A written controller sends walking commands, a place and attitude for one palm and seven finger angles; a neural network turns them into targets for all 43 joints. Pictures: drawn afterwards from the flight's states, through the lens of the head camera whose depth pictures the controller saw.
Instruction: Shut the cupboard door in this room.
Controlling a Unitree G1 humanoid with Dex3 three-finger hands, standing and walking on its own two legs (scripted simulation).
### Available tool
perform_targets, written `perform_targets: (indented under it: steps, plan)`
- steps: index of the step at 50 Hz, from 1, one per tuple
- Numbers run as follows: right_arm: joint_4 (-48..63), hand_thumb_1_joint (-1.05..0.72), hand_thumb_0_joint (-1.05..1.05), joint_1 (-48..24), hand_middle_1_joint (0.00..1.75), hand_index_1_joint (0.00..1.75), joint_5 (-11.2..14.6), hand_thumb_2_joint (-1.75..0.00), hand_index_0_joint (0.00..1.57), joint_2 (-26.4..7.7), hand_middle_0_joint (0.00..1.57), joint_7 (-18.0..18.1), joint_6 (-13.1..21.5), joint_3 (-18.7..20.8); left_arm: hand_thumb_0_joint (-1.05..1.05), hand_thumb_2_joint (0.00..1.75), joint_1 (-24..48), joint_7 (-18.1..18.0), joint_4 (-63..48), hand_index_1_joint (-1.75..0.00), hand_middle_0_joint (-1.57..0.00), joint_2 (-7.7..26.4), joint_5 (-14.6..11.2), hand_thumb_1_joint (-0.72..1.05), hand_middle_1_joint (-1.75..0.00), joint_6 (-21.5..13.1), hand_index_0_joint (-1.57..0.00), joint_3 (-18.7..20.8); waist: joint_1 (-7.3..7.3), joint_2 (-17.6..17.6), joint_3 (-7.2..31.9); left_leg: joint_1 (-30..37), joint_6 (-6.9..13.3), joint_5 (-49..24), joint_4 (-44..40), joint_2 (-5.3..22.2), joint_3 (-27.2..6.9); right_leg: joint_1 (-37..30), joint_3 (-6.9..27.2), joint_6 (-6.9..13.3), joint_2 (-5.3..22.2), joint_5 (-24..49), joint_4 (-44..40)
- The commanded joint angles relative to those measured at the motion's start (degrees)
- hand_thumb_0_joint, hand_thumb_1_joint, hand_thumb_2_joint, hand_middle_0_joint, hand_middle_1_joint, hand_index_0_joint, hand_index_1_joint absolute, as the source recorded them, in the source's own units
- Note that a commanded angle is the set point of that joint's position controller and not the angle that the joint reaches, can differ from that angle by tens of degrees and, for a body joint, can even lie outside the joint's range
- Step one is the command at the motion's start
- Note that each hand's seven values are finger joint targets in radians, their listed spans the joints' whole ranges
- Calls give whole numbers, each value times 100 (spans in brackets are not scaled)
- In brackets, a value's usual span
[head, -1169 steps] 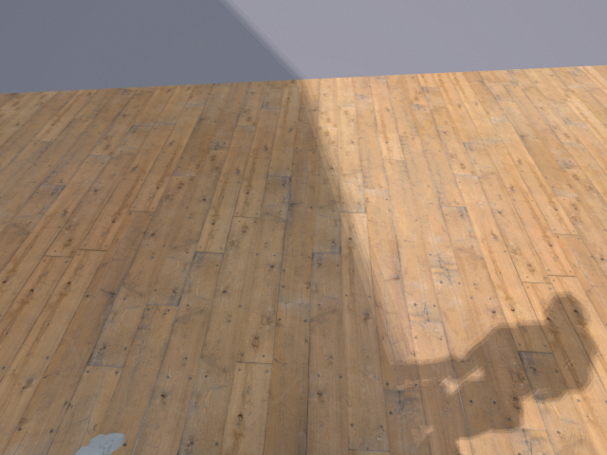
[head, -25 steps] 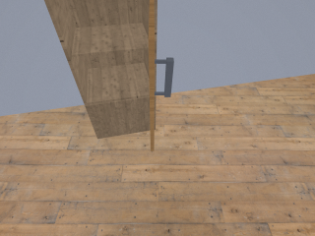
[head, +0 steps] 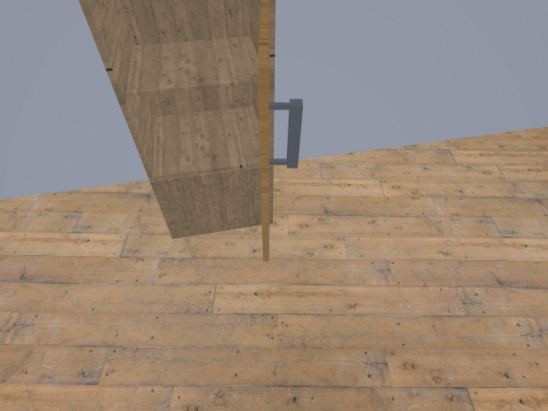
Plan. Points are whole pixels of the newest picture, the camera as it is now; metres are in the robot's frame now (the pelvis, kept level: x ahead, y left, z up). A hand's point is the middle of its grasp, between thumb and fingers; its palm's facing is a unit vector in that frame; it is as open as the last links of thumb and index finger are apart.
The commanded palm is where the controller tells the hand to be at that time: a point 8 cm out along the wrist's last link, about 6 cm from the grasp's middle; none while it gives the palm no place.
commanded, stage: look at it before walking up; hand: left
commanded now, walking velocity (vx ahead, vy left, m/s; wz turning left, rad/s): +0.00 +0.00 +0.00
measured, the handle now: (283, 136) +0.61 +0.02 +0.05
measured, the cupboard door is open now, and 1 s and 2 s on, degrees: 79 79 79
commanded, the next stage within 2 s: walk to a spot facing it in 0.28 s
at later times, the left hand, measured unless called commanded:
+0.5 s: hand out of the picture +0.09 +0.24 -0.16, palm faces -0.02 -0.94 -0.33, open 7.4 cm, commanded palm none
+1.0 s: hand out of the picture +0.07 +0.12 -0.17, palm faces -0.21 -0.94 -0.28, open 7.4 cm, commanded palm none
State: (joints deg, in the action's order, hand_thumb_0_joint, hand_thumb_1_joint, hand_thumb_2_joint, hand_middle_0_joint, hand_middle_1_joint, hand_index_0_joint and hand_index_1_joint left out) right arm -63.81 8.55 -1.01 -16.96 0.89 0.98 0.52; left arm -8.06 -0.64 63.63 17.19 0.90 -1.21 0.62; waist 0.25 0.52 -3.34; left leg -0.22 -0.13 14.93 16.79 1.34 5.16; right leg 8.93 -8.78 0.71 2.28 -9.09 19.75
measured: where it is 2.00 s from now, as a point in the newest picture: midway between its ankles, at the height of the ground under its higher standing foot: outside the picture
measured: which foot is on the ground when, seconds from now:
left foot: down 0.00-0.82, up 0.84-1.00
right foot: down 0.00-1.00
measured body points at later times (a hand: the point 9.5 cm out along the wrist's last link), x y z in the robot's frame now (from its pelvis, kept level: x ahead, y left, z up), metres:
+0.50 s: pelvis +0.01 +0.00 +0.00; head +0.02 +0.00 +0.45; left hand +0.09 +0.29 -0.14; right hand +0.08 -0.29 -0.14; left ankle -0.06 +0.11 -0.75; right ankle +0.02 -0.11 -0.75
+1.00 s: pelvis -0.01 -0.07 -0.01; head +0.05 -0.11 +0.43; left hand +0.08 +0.17 -0.15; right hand +0.01 -0.33 -0.18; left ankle +0.00 +0.12 -0.65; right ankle +0.01 -0.12 -0.75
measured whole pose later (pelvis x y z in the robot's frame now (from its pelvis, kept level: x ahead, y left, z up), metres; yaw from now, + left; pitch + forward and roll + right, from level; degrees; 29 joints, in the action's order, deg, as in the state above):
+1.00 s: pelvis -0.01 -0.07 -0.01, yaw -16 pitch -1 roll +4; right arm -56.3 6.4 -0.9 -13.7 0.8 -3.4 4.1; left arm -13.3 -0.3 55.7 10.8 0.7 1.5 2.6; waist 1.9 0.3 -9.4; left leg -26.5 -3.7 21.6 67.7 4.3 0.5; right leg 17.3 -0.9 5.9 -2.2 -13.2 31.0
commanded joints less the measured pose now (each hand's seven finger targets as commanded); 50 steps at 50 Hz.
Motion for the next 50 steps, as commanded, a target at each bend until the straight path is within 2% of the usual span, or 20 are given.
perform_targets:
  steps: [1, 20, 21, 23, 25, 28, 30, 31, 33, 34, 37, 38, 39, 40, 41, 42, 43, 44, 46, 50]
  plan:
    - [296, -90, 0, -26, 30, 30, 30, -90, 20, -1043, 20, 37, 107, 192, 0, 90, 163, -42, -311, -30, -20, 1137, -20, 90, -30, -123, -20, 210, -10, -38, 354, -454, 104, -1149, -357, 753, -597, -500, 799, 87, 748, 1208, -250]
    - [352, -90, 0, -160, 30, 30, 17, -90, 20, -1299, 20, 51, 111, 172, 0, 90, 342, -36, -346, -30, -20, 1338, -36, 90, -30, -114, -20, 196, -21, 69, 533, -171, 40, -1839, -361, 816, -526, -662, 790, 100, 758, 1828, -215]
    - [362, -90, 0, -91, 30, 30, 10, -90, 20, -1220, 20, 67, 95, 179, 0, 90, 328, -43, -378, -30, -20, 1290, -29, 90, -30, -77, -20, 205, -29, 83, 543, -102, 26, -1971, -247, 836, -437, -572, 803, 99, 738, 2003, -108]
    - [300, -90, 0, 216, 30, 30, -9, -90, 20, -689, 20, 107, 15, 100, 0, 90, 104, -69, -337, -30, -20, 793, -40, 90, -30, 62, -20, 140, -59, 120, 506, -69, -59, -2175, -10, 874, -199, -367, 739, 17, 717, 2267, 200]
    - [335, -90, 0, 376, 30, 30, -2, -90, 20, -587, 20, 140, -70, 123, 0, 90, -15, -73, -363, -30, -20, 668, -41, 90, -30, 157, -20, 140, -74, 149, 445, -34, -76, -2210, 177, 935, -88, -79, 759, -21, 649, 2274, 514]
    - [500, -90, 0, 387, 30, 30, -13, -90, 20, -686, 20, 169, -140, 233, 0, 90, 67, -27, -582, -30, -20, 652, -8, 90, -30, 270, -20, 200, -114, 329, 225, 37, 93, -2242, 283, 1210, -144, 682, 714, -100, 416, 1387, 1180]
    - [598, -90, 0, 369, 30, 30, -37, -90, 20, -782, 20, 171, -139, 322, 0, 90, 130, 37, -758, -30, -20, 522, 17, 90, -30, 363, -20, 235, -131, 826, -106, 33, 521, -2590, 135, 1702, -447, 1494, 652, -168, 117, -843, 2232]
    - [635, -90, 0, 425, 30, 30, -38, -90, 20, -801, 20, 171, -133, 344, 0, 90, 160, 49, -839, -30, -20, 484, 15, 90, -30, 409, -20, 272, -151, 908, -174, -5, 791, -2798, 50, 1956, -582, 1810, 742, -190, 54, -1659, 2950]
    - [755, -90, 0, 322, 30, 30, -46, -90, 20, -753, 20, 169, -109, 397, 0, 90, 126, 69, -985, -30, -20, 412, 31, 90, -30, 455, -20, 341, -67, 783, -267, -96, 996, -3122, 188, 2124, -468, 2082, 937, -196, 120, -1971, 3524]
    - [828, -90, 0, 184, 30, 30, -57, -90, 20, -761, 20, 153, -101, 441, 0, 90, 66, 82, -1037, -30, -20, 344, 35, 90, -30, 444, -20, 366, 4, 760, -286, -145, 973, -3224, 333, 2111, -313, 2021, 902, -178, 179, -1947, 3450]
    - [928, -90, 0, -3, 30, 30, -64, -90, 20, -800, 20, 110, -122, 539, 0, 90, -341, 137, -1067, -30, -20, 211, 36, 90, -30, 373, -20, 385, 149, 786, -63, -323, 629, -3147, 962, 1882, 174, 1293, 491, -152, 133, -1546, 2488]
    - [943, -90, 0, -27, 30, 30, -38, -90, 20, -812, 20, 99, -127, 556, 0, 90, -667, 151, -1003, -30, -20, 256, 36, 90, -30, 322, -20, 421, 300, 621, 115, -396, 441, -3072, 1509, 1760, 339, 819, 421, -140, 80, -1010, 1829]
    - [982, -90, 0, 7, 30, 30, 9, -90, 20, -781, 20, 75, -141, 562, 0, 90, -1198, 139, -869, -30, -20, 478, 46, 90, -30, 237, -20, 485, 537, -11, 433, -738, 159, -2547, 2567, 1463, 581, -5, 553, -95, 109, 274, 927]
    - [1181, -90, 0, 125, 30, 30, 71, -90, 20, -331, 20, 28, -165, 487, 0, 90, -1526, 38, -808, -30, -20, 1142, 110, 90, -30, 134, -20, 619, 614, -1950, 625, -2222, -236, 387, 4134, 640, 708, -856, 2728, 428, 1441, 2357, 187]
    - [1377, -90, 0, -143, 30, 30, 106, -90, 20, -157, 20, 36, -219, 431, 0, 90, -1645, -33, -796, -30, -20, 1308, -31, 90, -30, 139, -20, 622, 618, -2097, 674, -2596, -312, 2267, 5081, 155, 8, -557, 3740, 1085, 2110, 3928, 17]
    - [1302, -90, 0, -71, 30, 30, 111, -90, 20, -156, 20, 69, -270, 450, 0, 90, -1466, -84, -848, -30, -20, 1152, -52, 90, -30, 153, -20, 619, 474, -1412, 606, -2700, -250, 2151, 5329, 325, -534, -525, 3319, 1286, 2027, 2988, -12]
    - [1254, -90, 0, -186, 30, 30, 84, -90, 20, -102, 20, 58, -273, 448, 0, 90, -1185, -108, -967, -30, -20, 982, -39, 90, -30, 160, -20, 632, 454, -1324, 439, -2911, -240, 1832, 5439, 414, -633, -199, 3368, 1179, 1786, 1945, -143]
    - [1207, -90, 0, -226, 30, 30, 67, -90, 20, -195, 20, 42, -279, 481, 0, 90, -831, -95, -1085, -30, -20, 873, -37, 90, -30, 185, -20, 599, 303, -842, 273, -2958, -270, 1345, 5540, 473, -700, 12, 3248, 1104, 1582, 1097, -165]
    - [1103, -90, 0, -85, 30, 30, 25, -90, 20, -165, 20, 5, -290, 494, 0, 90, -571, -69, -1171, -30, -20, 695, -41, 90, -30, 145, -20, 559, 134, -326, 367, -2791, -320, 699, 5396, 481, -687, 242, 2896, 822, 1263, 744, -200]
    - [1061, -90, 0, 39, 30, 30, 20, -90, 20, -155, 20, 14, -354, 501, 0, 90, -784, -25, -1133, -30, -20, 680, -51, 90, -30, 102, -20, 568, 138, -443, 577, -3088, -412, 158, 5243, 364, -785, -86, 2730, 240, 898, 576, -272]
